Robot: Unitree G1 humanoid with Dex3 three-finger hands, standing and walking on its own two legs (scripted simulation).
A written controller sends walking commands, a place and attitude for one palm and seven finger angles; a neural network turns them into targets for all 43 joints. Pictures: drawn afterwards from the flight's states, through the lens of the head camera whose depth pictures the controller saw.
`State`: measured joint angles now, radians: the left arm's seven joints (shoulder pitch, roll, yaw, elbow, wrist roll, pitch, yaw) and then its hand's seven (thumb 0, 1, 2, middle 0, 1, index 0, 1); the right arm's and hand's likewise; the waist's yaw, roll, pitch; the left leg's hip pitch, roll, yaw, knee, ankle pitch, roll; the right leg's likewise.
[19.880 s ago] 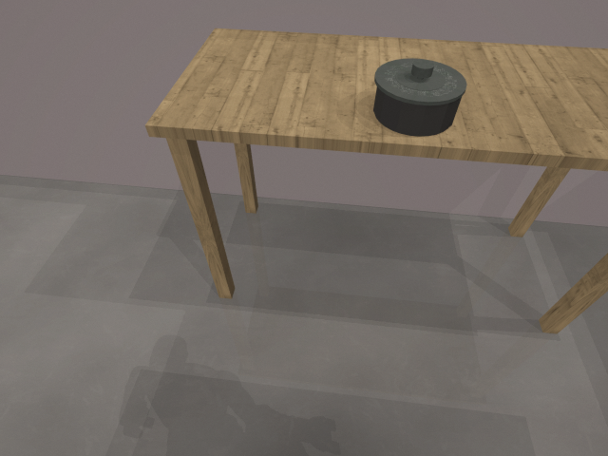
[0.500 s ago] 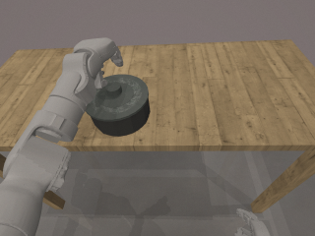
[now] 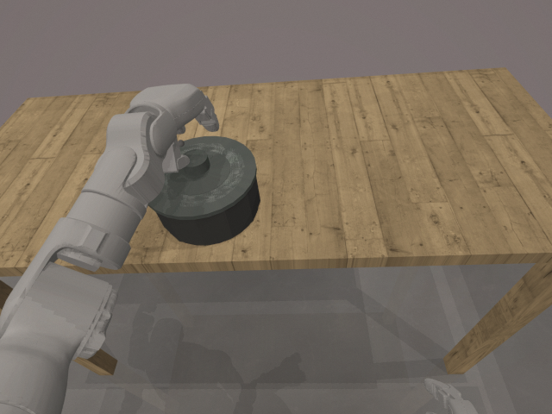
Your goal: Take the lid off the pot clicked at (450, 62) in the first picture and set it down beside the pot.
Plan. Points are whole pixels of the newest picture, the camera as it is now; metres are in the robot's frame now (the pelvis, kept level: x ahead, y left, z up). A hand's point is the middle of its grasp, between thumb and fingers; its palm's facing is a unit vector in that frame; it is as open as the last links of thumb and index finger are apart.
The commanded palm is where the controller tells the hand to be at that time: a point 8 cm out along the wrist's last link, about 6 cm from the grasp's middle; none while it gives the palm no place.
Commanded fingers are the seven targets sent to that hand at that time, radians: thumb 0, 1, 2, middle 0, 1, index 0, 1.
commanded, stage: lower the open fingers around the knob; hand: left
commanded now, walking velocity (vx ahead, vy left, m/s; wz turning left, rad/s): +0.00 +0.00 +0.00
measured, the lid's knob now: (195, 162) +0.47 +0.14 +0.12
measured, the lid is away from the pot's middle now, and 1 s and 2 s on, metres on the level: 0.00 0.00 0.00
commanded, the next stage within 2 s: close the fingers and squeeze the knob in 0.98 s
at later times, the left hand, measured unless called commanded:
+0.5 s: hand (192, 160) +0.44 +0.13 +0.15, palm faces -0.33 -0.07 -0.94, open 10.0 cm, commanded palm +0.43 +0.14 +0.22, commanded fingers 0.00 -0.35 1.58 -0.86 -0.08 -0.86 -0.08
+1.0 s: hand (191, 165) +0.45 +0.13 +0.14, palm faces -0.32 -0.07 -0.95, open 10.0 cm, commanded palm +0.43 +0.14 +0.20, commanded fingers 0.00 -0.35 1.58 -0.86 -0.08 -0.86 -0.08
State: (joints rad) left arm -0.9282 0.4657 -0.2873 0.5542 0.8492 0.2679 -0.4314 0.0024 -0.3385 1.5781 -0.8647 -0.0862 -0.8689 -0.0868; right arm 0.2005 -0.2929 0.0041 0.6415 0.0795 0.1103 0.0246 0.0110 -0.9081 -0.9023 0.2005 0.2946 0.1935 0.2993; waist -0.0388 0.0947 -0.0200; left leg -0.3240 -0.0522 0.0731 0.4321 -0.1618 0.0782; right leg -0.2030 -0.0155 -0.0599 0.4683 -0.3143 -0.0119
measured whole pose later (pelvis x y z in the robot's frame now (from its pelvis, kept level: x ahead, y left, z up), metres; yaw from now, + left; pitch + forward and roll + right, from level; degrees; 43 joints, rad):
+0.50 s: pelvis +0.00 +0.00 +0.00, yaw +0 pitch +3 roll +0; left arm -0.97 0.39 -0.32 0.71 0.85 0.32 -0.43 0.00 -0.34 1.58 -0.86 -0.09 -0.87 -0.09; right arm 0.18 -0.28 0.02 0.64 0.08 0.12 0.03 0.01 -0.91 -0.90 0.20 0.29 0.19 0.30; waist -0.04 0.09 -0.03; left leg -0.34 -0.05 0.06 0.44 -0.16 0.07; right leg -0.22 -0.02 -0.07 0.48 -0.32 -0.02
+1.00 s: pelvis +0.00 -0.01 +0.00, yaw +0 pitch +4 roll +0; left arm -0.91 0.41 -0.30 0.69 0.85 0.29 -0.39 0.00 -0.34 1.58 -0.84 -0.08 -0.87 -0.09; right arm 0.20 -0.29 0.00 0.65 0.08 0.13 0.03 0.01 -0.91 -0.90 0.20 0.29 0.19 0.30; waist -0.05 0.09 -0.03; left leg -0.34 -0.05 0.07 0.45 -0.17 0.07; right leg -0.22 -0.01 -0.06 0.48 -0.32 -0.02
